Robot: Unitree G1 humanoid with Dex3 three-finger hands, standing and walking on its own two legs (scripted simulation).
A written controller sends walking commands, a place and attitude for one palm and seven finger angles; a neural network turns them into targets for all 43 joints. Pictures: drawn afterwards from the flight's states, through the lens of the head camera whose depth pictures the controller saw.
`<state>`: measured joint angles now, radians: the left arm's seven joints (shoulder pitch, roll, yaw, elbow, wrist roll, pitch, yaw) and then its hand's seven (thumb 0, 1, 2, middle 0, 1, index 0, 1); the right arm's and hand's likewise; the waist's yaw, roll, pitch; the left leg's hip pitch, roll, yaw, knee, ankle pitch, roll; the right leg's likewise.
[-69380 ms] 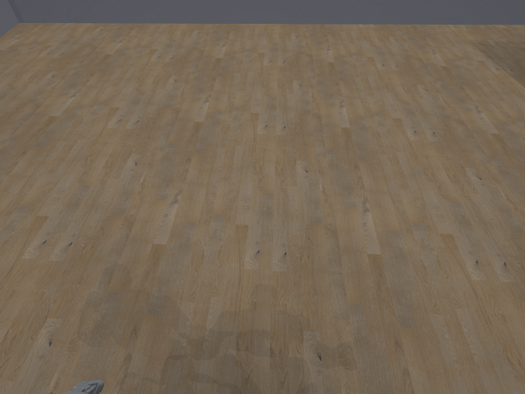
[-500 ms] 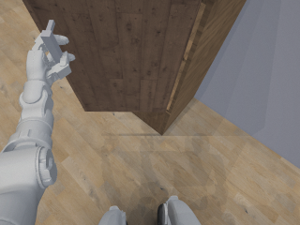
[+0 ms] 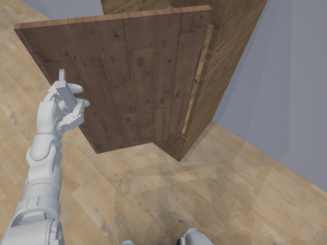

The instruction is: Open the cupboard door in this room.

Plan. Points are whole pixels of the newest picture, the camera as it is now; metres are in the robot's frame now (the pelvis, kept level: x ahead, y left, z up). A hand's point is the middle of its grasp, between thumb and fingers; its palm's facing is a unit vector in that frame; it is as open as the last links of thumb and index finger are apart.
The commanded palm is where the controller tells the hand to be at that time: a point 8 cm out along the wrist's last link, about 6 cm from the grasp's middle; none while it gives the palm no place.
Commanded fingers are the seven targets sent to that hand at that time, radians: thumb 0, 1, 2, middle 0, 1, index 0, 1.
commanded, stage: pull the door open along its arc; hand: left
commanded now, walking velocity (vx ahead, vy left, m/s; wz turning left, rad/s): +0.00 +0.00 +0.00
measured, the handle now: (71, 96) +0.47 +0.22 +0.06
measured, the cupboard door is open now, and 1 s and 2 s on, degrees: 52 86 88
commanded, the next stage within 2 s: open thumb and fingers to let go in 0.68 s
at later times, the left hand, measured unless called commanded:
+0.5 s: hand (109, 154) +0.31 +0.11 +0.06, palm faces +0.45 -0.89 +0.00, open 5.8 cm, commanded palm +0.24 +0.14 +0.06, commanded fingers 0.00 0.90 0.90 -0.40 -1.35 -0.40 -1.35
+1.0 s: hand (131, 171) +0.27 +0.06 +0.06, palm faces +0.46 -0.88 -0.03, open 6.7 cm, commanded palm +0.22 +0.10 +0.06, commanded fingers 0.00 0.06 0.54 -0.34 -1.26 -0.34 -1.26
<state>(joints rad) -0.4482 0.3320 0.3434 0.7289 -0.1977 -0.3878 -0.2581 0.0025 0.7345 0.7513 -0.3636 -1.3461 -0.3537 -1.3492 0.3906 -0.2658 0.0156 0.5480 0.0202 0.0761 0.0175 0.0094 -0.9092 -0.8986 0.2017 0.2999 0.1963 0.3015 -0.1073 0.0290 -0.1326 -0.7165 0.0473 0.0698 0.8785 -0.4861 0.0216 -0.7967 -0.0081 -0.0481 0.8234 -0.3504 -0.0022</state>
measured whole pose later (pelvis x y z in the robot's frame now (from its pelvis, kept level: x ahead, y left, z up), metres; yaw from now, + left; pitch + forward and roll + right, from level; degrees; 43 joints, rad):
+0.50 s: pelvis -0.01 -0.02 +0.00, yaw +3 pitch +11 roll +0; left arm -0.05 -0.06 -0.04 0.29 0.04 -0.32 0.47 0.01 0.72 0.80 -0.35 -1.33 -0.35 -1.33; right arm 0.20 -0.18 0.02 0.57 -0.06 0.01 0.01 0.01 -0.91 -0.90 0.20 0.30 0.20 0.30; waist 0.00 0.03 -0.11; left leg -0.57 0.03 0.02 0.85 -0.47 -0.01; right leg -0.65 -0.03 -0.09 0.84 -0.38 -0.03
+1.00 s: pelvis -0.02 -0.05 +0.00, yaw +5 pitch +9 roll +1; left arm 0.09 -0.10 -0.19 0.14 0.09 -0.24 0.57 0.01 0.55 0.74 -0.37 -1.32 -0.38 -1.32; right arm 0.16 -0.18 0.02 0.58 -0.07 -0.02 -0.02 0.01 -0.91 -0.90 0.20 0.30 0.20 0.30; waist 0.01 0.04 -0.11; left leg -0.57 0.03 -0.01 0.88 -0.46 -0.04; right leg -0.65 -0.03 -0.13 0.89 -0.41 -0.06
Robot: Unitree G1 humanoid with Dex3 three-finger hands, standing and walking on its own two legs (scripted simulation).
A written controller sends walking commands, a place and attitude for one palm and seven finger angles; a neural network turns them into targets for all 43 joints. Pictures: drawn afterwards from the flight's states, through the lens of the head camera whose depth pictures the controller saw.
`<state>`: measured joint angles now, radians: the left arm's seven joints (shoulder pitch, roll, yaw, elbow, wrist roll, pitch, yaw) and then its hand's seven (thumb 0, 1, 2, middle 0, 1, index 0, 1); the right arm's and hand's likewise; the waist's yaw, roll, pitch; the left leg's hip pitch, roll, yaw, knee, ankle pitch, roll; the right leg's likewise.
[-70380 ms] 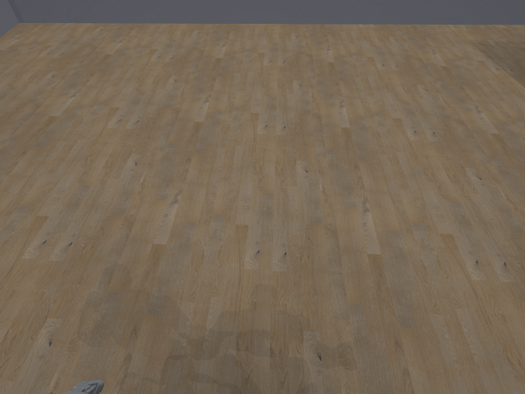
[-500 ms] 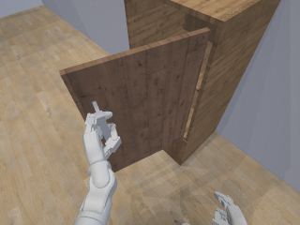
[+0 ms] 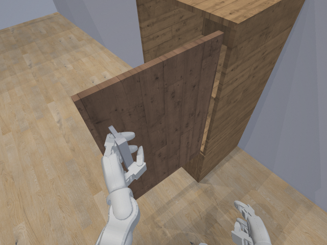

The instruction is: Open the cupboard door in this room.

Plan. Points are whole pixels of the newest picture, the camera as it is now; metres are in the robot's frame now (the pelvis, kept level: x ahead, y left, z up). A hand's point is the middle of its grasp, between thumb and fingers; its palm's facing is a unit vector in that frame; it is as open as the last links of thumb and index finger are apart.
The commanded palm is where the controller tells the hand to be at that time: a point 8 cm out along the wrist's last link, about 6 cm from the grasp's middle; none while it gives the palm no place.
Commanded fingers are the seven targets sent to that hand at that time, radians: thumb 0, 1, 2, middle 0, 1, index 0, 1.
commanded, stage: open thumb and fingers to let go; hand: left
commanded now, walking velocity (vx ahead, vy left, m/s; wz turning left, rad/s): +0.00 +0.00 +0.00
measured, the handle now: (122, 149) +0.33 +0.13 +0.06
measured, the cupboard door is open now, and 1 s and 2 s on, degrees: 86 88 87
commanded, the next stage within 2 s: slide the hand sideways off the handle in 0.60 s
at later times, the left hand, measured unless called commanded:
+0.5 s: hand (136, 165) +0.29 +0.08 +0.06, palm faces +0.35 -0.94 -0.02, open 14.6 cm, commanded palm +0.24 +0.13 +0.06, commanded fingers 0.00 -0.50 0.30 -0.17 -0.45 -0.17 -0.45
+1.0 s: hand (132, 180) +0.25 +0.09 +0.06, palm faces -0.14 -0.99 +0.00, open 16.3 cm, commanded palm +0.23 +0.14 +0.06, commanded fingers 0.00 -0.50 0.30 -0.15 -0.30 -0.15 -0.30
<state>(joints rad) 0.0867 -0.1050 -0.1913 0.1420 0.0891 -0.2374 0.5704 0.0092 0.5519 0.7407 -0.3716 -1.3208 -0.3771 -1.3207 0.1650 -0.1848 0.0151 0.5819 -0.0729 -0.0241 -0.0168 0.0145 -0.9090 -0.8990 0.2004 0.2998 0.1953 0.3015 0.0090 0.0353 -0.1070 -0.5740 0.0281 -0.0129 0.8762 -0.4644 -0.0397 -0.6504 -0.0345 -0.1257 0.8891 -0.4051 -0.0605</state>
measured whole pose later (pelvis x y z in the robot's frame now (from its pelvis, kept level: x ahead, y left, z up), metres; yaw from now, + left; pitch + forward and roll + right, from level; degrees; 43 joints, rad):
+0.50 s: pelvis -0.01 +0.01 +0.00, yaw -1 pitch +9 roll +1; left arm 0.10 -0.10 -0.22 0.13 0.10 -0.25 0.57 -0.01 -0.47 0.31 -0.26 -0.90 -0.26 -0.90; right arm 0.21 -0.19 0.01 0.58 -0.07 -0.03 0.00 0.02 -0.91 -0.90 0.20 0.30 0.20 0.30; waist 0.00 0.03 -0.11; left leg -0.58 0.02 0.00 0.89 -0.47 -0.02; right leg -0.66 -0.04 -0.11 0.89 -0.39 -0.04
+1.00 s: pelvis -0.02 +0.03 +0.00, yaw -1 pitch +8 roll +0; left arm 0.13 0.05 -0.21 0.06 -0.07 -0.26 0.03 -0.01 -0.50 0.30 -0.18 -0.34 -0.14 -0.35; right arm 0.24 -0.23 0.04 0.51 0.00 -0.11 -0.02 0.02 -0.91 -0.90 0.20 0.30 0.20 0.30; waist 0.01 0.05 -0.07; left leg -0.60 0.00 0.01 0.92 -0.46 0.00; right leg -0.67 -0.06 -0.09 0.91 -0.38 -0.02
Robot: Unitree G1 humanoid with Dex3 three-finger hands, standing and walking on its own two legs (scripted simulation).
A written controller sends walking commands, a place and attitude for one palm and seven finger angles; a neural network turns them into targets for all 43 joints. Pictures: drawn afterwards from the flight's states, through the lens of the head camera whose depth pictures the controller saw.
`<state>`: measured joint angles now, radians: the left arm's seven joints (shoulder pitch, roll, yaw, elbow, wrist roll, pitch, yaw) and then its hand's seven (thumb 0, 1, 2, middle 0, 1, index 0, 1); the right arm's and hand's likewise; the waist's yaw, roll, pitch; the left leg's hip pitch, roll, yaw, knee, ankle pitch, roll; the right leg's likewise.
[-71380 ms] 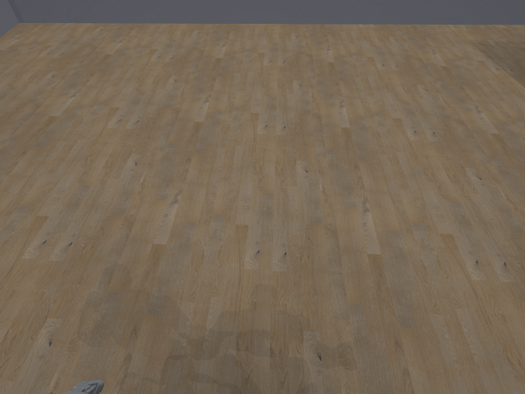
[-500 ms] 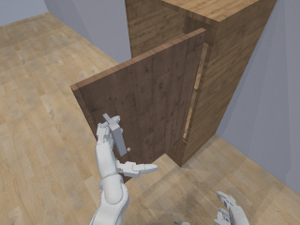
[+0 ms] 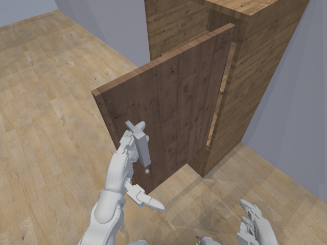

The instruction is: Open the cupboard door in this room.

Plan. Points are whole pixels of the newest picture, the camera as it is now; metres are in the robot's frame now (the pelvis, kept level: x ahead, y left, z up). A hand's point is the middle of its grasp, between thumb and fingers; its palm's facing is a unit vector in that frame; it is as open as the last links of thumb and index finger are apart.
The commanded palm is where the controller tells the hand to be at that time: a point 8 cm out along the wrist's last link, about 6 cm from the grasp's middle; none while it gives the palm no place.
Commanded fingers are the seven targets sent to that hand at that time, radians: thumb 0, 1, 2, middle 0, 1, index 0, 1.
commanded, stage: slide the hand sideways off the handle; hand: left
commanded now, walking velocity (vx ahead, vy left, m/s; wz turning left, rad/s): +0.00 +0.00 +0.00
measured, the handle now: (138, 144) +0.34 +0.09 +0.06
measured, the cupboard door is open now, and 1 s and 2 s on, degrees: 88 87 87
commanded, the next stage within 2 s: draw the hand back to the body in 0.90 s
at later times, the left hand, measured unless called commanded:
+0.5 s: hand (130, 184) +0.24 +0.09 +0.06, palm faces -0.07 -1.00 -0.03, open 16.2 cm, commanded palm +0.21 +0.15 +0.06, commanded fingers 0.00 -0.50 0.30 -0.15 -0.30 -0.15 -0.30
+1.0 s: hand (106, 204) +0.20 +0.13 +0.06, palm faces -0.04 -1.00 -0.03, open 16.3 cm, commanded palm +0.17 +0.19 +0.06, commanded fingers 0.00 -0.50 0.30 -0.15 -0.30 -0.15 -0.30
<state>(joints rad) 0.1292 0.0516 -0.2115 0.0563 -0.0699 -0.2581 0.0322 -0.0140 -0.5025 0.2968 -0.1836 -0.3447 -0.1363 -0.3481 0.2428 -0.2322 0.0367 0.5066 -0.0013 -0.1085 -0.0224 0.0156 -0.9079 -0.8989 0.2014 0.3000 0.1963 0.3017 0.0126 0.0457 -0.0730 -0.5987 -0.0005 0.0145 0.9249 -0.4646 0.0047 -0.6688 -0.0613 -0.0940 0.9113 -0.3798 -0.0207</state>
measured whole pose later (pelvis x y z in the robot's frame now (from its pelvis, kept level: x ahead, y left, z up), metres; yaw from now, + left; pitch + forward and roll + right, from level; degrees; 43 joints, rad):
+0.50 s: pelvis +0.02 +0.00 -0.01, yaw -1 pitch +10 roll +0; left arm 0.43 0.10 -0.14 -0.20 -0.06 -0.28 -0.01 -0.01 -0.50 0.30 -0.18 -0.32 -0.18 -0.32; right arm 0.26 -0.22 0.04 0.43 -0.01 -0.11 -0.02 0.02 -0.91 -0.90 0.20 0.30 0.20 0.30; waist 0.01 0.03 -0.09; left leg -0.64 0.02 0.02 0.98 -0.52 0.00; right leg -0.72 -0.05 -0.09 0.97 -0.43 -0.02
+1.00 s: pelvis +0.02 +0.00 -0.02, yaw +0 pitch +11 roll -1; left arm 0.62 0.16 0.00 -0.31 -0.19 -0.33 -0.18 -0.01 -0.50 0.30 -0.15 -0.30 -0.15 -0.30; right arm 0.27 -0.24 0.01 0.41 0.02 -0.14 -0.05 0.02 -0.91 -0.90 0.20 0.30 0.20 0.30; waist 0.02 0.05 -0.12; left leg -0.72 0.02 -0.01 1.08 -0.57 0.00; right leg -0.77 -0.04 -0.12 1.04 -0.47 -0.03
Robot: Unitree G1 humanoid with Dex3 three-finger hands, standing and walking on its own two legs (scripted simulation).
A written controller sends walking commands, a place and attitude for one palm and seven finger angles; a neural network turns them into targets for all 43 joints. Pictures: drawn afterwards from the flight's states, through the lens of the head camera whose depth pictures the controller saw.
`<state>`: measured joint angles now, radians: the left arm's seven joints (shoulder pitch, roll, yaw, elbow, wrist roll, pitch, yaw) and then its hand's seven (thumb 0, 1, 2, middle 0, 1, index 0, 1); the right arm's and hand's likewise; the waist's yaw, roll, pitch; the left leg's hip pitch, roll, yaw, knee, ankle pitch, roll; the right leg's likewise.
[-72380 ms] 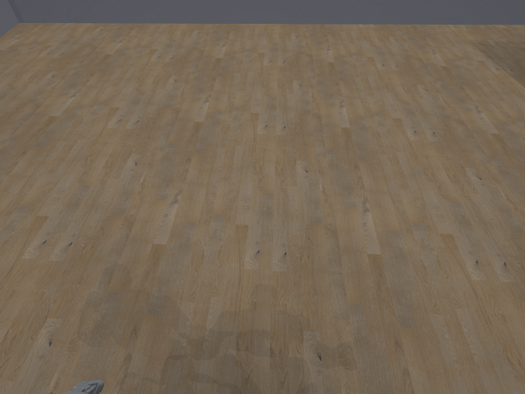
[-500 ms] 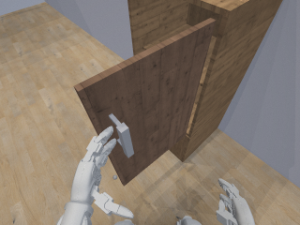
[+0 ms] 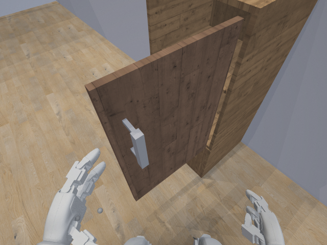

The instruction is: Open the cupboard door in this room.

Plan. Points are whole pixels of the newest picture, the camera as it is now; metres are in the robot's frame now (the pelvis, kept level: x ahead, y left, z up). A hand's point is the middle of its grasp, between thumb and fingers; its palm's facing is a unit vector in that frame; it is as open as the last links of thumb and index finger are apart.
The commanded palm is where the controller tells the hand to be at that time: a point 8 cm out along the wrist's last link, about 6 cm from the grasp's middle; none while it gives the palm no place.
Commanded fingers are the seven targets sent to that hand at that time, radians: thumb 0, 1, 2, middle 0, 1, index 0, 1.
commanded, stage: draw the hand back to the body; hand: left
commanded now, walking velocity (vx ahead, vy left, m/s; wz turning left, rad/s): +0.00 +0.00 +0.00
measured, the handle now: (135, 144) +0.32 +0.09 +0.09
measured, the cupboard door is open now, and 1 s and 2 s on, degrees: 87 87 87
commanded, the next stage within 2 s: step back with the hand held close in 1.58 s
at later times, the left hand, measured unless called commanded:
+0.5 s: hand (68, 194) +0.19 +0.18 +0.14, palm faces +0.00 -0.99 -0.10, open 16.2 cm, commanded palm +0.15 +0.24 +0.15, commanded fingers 0.00 -0.29 0.39 -0.16 -0.30 -0.16 -0.30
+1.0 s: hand (13, 158) +0.22 +0.25 +0.20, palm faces +0.35 -0.84 -0.40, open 11.5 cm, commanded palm +0.17 +0.30 +0.22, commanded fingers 0.00 0.58 0.76 -0.19 -0.30 -0.19 -0.30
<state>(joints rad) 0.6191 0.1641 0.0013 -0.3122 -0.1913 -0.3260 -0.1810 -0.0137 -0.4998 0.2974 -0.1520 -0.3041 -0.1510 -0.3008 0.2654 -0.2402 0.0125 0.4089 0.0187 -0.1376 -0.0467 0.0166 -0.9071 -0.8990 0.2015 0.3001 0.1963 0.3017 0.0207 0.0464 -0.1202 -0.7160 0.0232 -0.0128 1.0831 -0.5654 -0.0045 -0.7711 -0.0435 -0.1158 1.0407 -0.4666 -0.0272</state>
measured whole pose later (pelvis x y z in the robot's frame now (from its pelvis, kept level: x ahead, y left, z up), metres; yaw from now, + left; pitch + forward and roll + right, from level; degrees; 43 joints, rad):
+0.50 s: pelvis +0.01 +0.01 +0.03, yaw +0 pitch +6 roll -2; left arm 0.58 0.24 0.12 -0.40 -0.24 -0.15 -0.19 -0.01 -0.48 0.31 -0.15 -0.30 -0.15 -0.30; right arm 0.29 -0.24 0.05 0.46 0.04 -0.19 -0.07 0.02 -0.91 -0.90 0.20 0.30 0.20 0.30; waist 0.02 0.06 -0.10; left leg -0.51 0.02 0.00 0.92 -0.51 0.01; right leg -0.56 -0.03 -0.11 0.87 -0.40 -0.01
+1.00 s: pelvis +0.03 +0.02 +0.07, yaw -1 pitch -3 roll -1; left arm 0.52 0.31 0.22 -0.42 -0.02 -0.06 0.12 0.00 0.25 0.62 -0.19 -0.30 -0.18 -0.30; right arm 0.21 -0.22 0.06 0.60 -0.01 -0.15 -0.08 0.02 -0.91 -0.90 0.20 0.30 0.20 0.30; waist 0.07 0.06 0.01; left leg -0.09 0.00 0.03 0.49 -0.34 0.02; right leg -0.16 -0.03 -0.08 0.47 -0.25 0.01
